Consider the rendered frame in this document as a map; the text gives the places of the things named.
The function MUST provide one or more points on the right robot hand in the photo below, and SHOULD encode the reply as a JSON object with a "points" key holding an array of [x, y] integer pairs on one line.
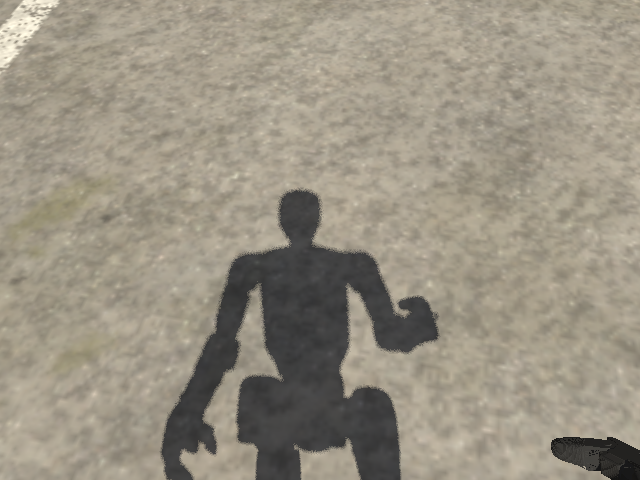
{"points": [[614, 458]]}

